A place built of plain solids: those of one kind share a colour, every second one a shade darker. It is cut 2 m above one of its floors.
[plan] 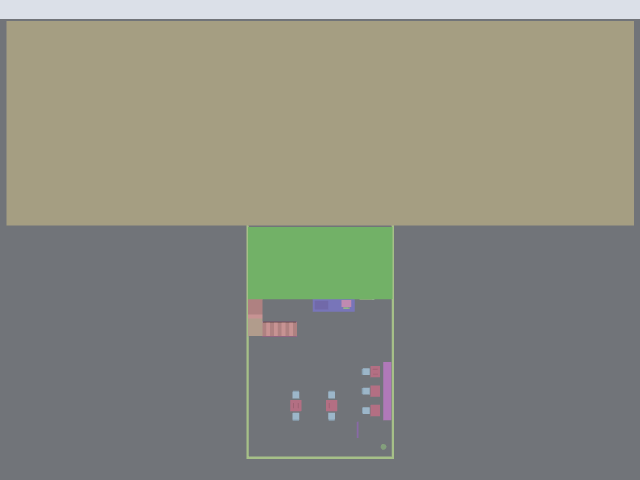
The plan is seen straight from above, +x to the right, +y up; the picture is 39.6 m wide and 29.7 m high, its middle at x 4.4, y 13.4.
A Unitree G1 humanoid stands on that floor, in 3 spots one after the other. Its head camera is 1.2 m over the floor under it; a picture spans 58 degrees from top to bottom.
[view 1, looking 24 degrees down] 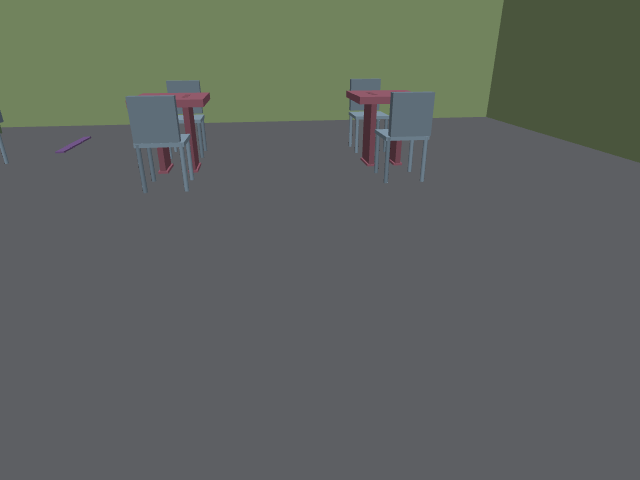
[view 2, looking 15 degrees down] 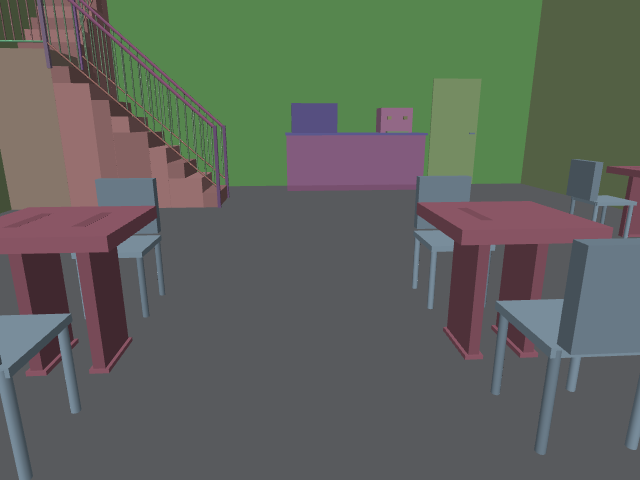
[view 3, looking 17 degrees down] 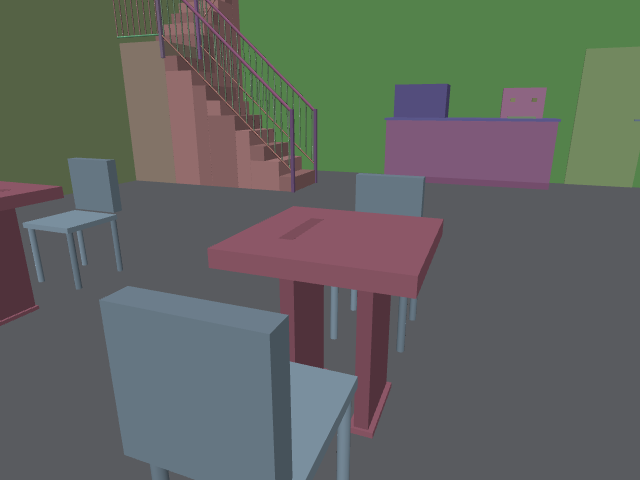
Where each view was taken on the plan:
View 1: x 4.27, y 7.89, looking -98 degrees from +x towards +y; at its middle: ground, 2.95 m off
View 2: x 4.02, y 1.00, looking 86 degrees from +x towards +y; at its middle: ground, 4.64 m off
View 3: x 5.62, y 1.65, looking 111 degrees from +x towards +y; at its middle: meeting_table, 1.54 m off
